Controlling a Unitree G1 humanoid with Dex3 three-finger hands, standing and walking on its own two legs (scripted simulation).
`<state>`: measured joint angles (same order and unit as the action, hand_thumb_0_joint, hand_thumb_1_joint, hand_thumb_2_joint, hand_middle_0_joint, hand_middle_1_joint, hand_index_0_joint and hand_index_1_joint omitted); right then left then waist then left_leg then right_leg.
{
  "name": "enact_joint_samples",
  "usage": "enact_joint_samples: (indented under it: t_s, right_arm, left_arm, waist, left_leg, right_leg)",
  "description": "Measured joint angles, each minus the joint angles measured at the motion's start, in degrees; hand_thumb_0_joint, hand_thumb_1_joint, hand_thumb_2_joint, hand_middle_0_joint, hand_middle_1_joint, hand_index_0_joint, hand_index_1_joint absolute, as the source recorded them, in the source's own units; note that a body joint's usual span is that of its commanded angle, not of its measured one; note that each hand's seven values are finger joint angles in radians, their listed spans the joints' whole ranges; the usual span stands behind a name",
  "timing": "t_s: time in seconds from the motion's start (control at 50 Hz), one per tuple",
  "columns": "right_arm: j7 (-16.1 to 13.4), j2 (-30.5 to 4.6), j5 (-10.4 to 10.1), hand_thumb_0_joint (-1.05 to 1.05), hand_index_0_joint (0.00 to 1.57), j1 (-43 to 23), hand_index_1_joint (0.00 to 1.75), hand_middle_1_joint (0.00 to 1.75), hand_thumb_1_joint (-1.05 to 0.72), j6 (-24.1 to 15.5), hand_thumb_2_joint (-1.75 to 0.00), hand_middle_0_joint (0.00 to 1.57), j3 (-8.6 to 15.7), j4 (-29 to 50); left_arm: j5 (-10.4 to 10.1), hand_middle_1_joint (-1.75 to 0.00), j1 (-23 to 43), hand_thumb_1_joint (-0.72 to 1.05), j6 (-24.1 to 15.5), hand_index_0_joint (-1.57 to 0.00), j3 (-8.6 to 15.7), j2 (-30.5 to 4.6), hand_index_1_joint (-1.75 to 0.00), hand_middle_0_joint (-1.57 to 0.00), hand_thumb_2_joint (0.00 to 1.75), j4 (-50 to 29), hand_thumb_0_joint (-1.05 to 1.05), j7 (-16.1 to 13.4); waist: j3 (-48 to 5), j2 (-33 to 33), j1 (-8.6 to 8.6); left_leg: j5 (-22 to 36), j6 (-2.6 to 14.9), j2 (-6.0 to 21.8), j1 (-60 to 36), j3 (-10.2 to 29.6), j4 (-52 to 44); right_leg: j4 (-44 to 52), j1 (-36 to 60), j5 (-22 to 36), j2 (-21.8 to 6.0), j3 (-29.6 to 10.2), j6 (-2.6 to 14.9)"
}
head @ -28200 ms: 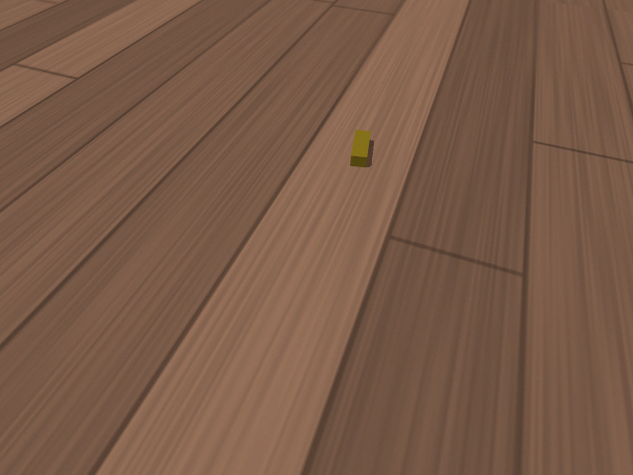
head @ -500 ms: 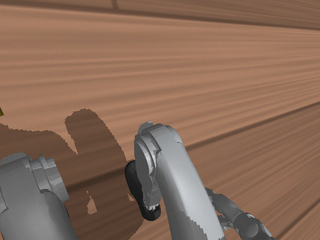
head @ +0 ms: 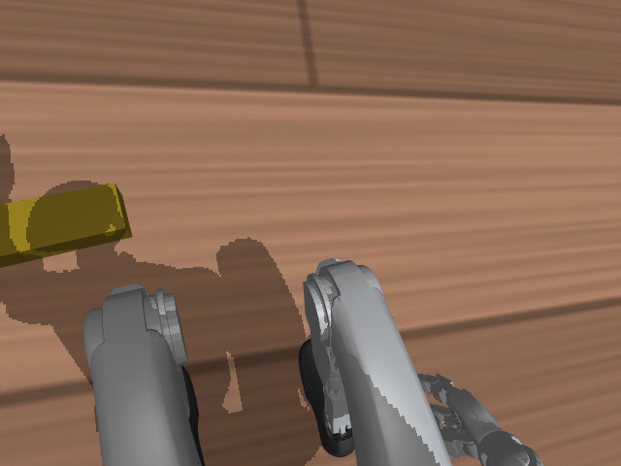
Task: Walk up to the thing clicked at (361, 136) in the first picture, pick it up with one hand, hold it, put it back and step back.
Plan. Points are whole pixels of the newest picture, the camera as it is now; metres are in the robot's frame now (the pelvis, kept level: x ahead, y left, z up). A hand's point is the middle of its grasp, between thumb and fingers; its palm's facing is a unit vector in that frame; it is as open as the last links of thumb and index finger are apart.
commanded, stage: withdraw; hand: left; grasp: from above
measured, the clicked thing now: (50, 226) +0.44 +0.35 -0.30
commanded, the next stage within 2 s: home in 0.44 s
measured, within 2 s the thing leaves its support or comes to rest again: neither
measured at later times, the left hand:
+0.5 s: hand out of the picture +0.42 +0.36 -0.16, palm faces -0.45 -0.09 -0.89, open 14.1 cm
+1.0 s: hand out of the picture +0.35 +0.32 -0.02, palm faces -0.28 -0.54 -0.79, open 9.6 cm
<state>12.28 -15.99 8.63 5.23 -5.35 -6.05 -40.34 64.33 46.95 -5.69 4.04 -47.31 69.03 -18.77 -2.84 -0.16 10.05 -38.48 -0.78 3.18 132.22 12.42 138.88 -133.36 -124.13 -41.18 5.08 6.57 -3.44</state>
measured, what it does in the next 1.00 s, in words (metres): rises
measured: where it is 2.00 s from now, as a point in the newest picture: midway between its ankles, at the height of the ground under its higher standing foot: (261, 434)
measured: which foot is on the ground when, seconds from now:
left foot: down 0.00-1.00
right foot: down 0.00-1.00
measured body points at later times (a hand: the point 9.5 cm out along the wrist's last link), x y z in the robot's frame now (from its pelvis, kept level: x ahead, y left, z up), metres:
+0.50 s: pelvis -0.01 +0.00 +0.00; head +0.22 +0.10 +0.37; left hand +0.44 +0.36 -0.11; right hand +0.06 -0.28 -0.09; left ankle +0.08 +0.14 -0.30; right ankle +0.10 -0.12 -0.30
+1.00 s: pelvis +0.00 +0.00 +0.10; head +0.19 +0.06 +0.50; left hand +0.36 +0.35 +0.02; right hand +0.13 -0.25 -0.03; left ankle +0.08 +0.13 -0.30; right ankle +0.10 -0.12 -0.30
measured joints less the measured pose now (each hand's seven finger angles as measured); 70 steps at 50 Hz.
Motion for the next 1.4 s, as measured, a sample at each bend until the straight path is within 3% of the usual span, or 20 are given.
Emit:
enact_joint_samples:
  t_s: [0.06, 0.12, 0.2, 0.26, 0.36, 0.52, 0.6, 0.66, 0.72, 0.76, 0.84, 0.94, 1.02, 1.18, 1.32, 1.4]
  right_arm:
    - [-1.1, -0.1, -1.5, 0.00, 0.20, 0.1, 0.30, 0.30, -0.90, 1.3, -0.89, 0.20, 0.9, 1.0]
    - [-2.5, -0.5, -2.7, 0.00, 0.20, 0.6, 0.30, 0.30, -0.90, 2.6, -0.89, 0.20, 0.9, 1.8]
    - [-4.4, -1.3, -3.5, 0.00, 0.20, 1.5, 0.30, 0.30, -0.90, 3.9, -0.89, 0.20, 0.3, 2.8]
    - [-5.5, -1.9, -3.4, 0.00, 0.20, 2.4, 0.30, 0.30, -0.90, 4.6, -0.89, 0.20, -0.2, 2.9]
    - [-6.4, -2.6, -2.4, 0.00, 0.20, 3.2, 0.30, 0.30, -0.90, 5.8, -0.90, 0.20, -1.1, 2.0]
    - [-5.9, -1.5, -0.5, 0.00, 0.20, 2.8, 0.30, 0.30, -0.90, 6.5, -0.89, 0.20, -2.0, 0.5]
    - [-5.8, 0.3, 0.1, 0.00, 0.20, 2.5, 0.30, 0.30, -0.90, 5.6, -0.89, 0.20, -1.7, 0.0]
    - [-5.7, 1.4, 0.2, 0.00, 0.20, 2.7, 0.30, 0.30, -0.90, 4.6, -0.89, 0.20, -1.3, -0.2]
    - [-5.5, 2.2, -0.3, 0.00, 0.20, 3.1, 0.30, 0.30, -0.90, 3.7, -0.89, 0.20, -0.5, -0.3]
    - [-5.3, 2.6, -1.0, 0.00, 0.20, 3.6, 0.30, 0.30, -0.90, 3.5, -0.89, 0.20, 0.4, -0.3]
    - [-5.0, 3.0, -3.3, 0.00, 0.20, 4.7, 0.30, 0.30, -0.90, 3.8, -0.89, 0.20, 2.3, 0.0]
    - [-6.0, 2.1, -6.1, 0.00, 0.20, 5.5, 0.30, 0.30, -0.90, 5.3, -0.89, 0.20, 3.9, 1.3]
    - [-7.6, 1.3, -7.8, 0.01, 0.20, 4.9, 0.30, 0.30, -0.90, 5.6, -0.89, 0.20, 5.2, 2.7]
    - [-10.7, 0.3, -9.7, 0.01, 0.20, 1.4, 0.30, 0.30, -0.90, 4.1, -0.89, 0.20, 6.9, 5.9]
    - [-13.4, 1.6, -10.5, 0.01, 0.20, -0.7, 0.30, 0.30, -0.90, 1.9, -0.89, 0.20, 6.2, 7.9]
    - [-14.8, 2.8, -10.8, 0.01, 0.20, -0.3, 0.30, 0.30, -0.90, 0.7, -0.89, 0.20, 5.1, 8.5]
  left_arm:
    - [-2.2, -0.99, 1.3, -0.51, 0.6, -0.07, -2.2, 1.0, -0.99, -0.07, 1.00, -0.7, 0.00, 5.3]
    - [-3.1, -1.00, 2.9, -0.51, -0.3, -0.07, -3.6, 1.2, -1.00, -0.07, 1.00, -0.5, 0.00, 9.5]
    - [-2.4, -1.00, 4.8, -0.51, -3.0, -0.07, -3.4, 0.1, -1.01, -0.07, 1.01, 0.3, 0.00, 13.0]
    - [-1.4, -1.00, 5.5, -0.51, -5.8, -0.07, -2.6, -1.1, -1.01, -0.07, 1.01, 1.1, 0.00, 13.7]
    - [2.0, -1.01, 5.3, -0.51, -10.7, -0.07, -0.5, -2.7, -1.02, -0.08, 1.02, 3.0, 0.00, 11.0]
    - [7.8, -1.01, 4.8, -0.52, -13.4, -0.08, 2.0, -2.9, -1.02, -0.08, 1.02, 5.2, 0.00, 2.6]
    - [8.8, -1.00, 4.8, -0.51, -11.8, -0.09, 3.6, -2.3, -1.00, -0.09, 1.00, 4.7, 0.00, -1.2]
    - [7.6, -0.94, 5.4, -0.44, -9.1, -0.13, 4.0, -1.3, -0.94, -0.13, 0.99, 5.2, 0.00, -2.7]
    - [4.3, -0.86, 4.7, -0.34, -5.7, -0.16, 3.8, 0.4, -0.87, -0.17, 0.97, 4.2, 0.00, -2.0]
    - [0.8, -0.80, 3.3, -0.27, -3.4, -0.18, 3.5, 2.2, -0.81, -0.19, 0.96, 2.0, 0.00, -0.3]
    - [-8.8, -0.69, -2.3, -0.08, 1.0, -0.20, 2.3, 6.6, -0.71, -0.21, 0.94, -6.2, 0.00, 5.5]
    - [-21.9, -0.59, -14.2, 0.20, 5.6, -0.21, 1.1, 11.8, -0.60, -0.22, 0.95, -21.5, 0.00, 13.5]
    - [-30.1, -0.49, -22.9, 0.44, 7.2, -0.21, 0.6, 14.9, -0.50, -0.22, 0.94, -31.9, 0.00, 17.2]
    - [-41.4, -0.35, -34.5, 0.77, 11.3, -0.21, 0.7, 19.4, -0.36, -0.21, 0.91, -43.7, 0.00, 17.9]
    - [-53.3, -0.31, -44.7, 0.86, 18.4, -0.21, -0.3, 24.2, -0.31, -0.21, 0.90, -53.0, 0.01, 17.3]
    - [-58.1, -0.30, -49.4, 0.88, 21.5, -0.21, -0.9, 26.5, -0.31, -0.21, 0.90, -56.4, 0.01, 16.6]
  waist:
    - [-0.6, 0.9, -0.84]
    - [-0.6, 1.1, -1.03]
    - [0.2, 0.3, -0.43]
    - [0.9, -0.7, 0.22]
    - [2.5, -2.1, 1.28]
    - [4.7, -3.3, 2.33]
    - [4.4, -3.3, 2.81]
    - [3.0, -2.5, 2.80]
    - [1.2, -0.9, 2.15]
    - [0.0, 0.1, 1.33]
    - [-2.4, 1.7, -0.76]
    - [-5.6, 2.6, -3.52]
    - [-6.9, 2.1, -5.23]
    - [-7.8, 1.2, -6.80]
    - [-7.7, 1.5, -7.47]
    - [-7.7, 1.8, -7.35]
  left_leg:
    - [0.6, 0.35, 0.3, -2.1, -1.4, -3.0]
    - [1.2, 0.56, 0.4, -3.8, -2.4, -5.5]
    - [2.0, 0.47, 0.3, -4.8, -2.6, -7.3]
    - [2.5, 0.30, 0.1, -4.5, -2.5, -7.4]
    - [3.0, 0.10, -0.5, -2.6, -1.7, -5.6]
    - [4.2, 0.15, -1.3, 1.3, -0.9, -1.2]
    - [4.5, 0.12, -1.5, 2.5, -1.0, -0.2]
    - [4.4, 0.07, -1.4, 3.0, -1.2, -0.5]
    - [4.0, 0.10, -1.2, 2.5, -1.5, -1.7]
    - [3.5, 0.18, -1.0, 1.4, -1.9, -3.2]
    - [2.5, 0.32, -0.5, -2.9, -3.3, -7.7]
    - [1.8, 0.55, 0.2, -10.0, -4.9, -15.0]
    - [2.0, 0.52, 0.3, -16.1, -5.6, -20.7]
    - [3.5, 0.08, -0.3, -28.2, -6.3, -31.0]
    - [4.8, -0.15, -0.4, -40.5, -6.8, -41.2]
    - [5.7, -0.26, -0.6, -48.0, -7.1, -47.4]
  right_leg:
    - [2.4, 1.7, 0.4, -0.3, -1.0, 0.15]
    - [4.4, 3.0, 1.0, -0.5, -1.6, 0.27]
    - [5.9, 3.8, 1.7, -0.8, -1.7, 0.56]
    - [5.9, 3.6, 2.0, -0.9, -1.5, 0.68]
    - [4.3, 2.2, 2.2, -1.1, -1.0, 0.66]
    - [0.2, -1.0, 2.7, -1.1, -0.5, 0.48]
    - [-1.0, -2.2, 2.8, -1.1, -0.7, 0.51]
    - [-1.0, -2.8, 2.8, -1.1, -0.9, 0.61]
    - [0.2, -2.5, 2.4, -1.2, -1.1, 0.42]
    - [1.6, -1.5, 2.1, -1.3, -1.3, 0.27]
    - [5.7, 2.1, 1.4, -1.6, -2.2, 0.42]
    - [12.6, 8.4, 1.2, -1.7, -3.1, 0.77]
    - [18.2, 14.2, 1.7, -2.0, -3.4, 1.11]
    - [28.2, 26.2, 2.9, -3.1, -3.4, 1.80]
    - [38.2, 38.4, 4.3, -3.6, -3.4, 2.16]
    - [44.5, 45.8, 5.2, -3.9, -3.4, 2.37]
